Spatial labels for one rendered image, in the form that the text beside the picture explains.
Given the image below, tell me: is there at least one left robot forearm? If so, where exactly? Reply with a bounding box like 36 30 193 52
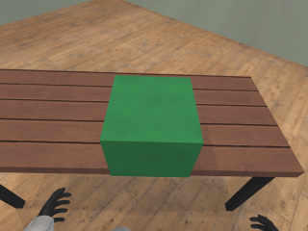
23 215 55 231

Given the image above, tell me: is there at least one left robot hand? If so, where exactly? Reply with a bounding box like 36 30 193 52
38 187 71 222

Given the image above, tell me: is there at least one right robot hand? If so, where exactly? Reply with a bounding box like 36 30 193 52
250 215 279 231

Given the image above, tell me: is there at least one carton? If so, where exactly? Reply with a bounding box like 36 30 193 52
100 75 204 178

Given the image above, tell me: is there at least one table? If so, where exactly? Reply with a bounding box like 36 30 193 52
0 68 305 211

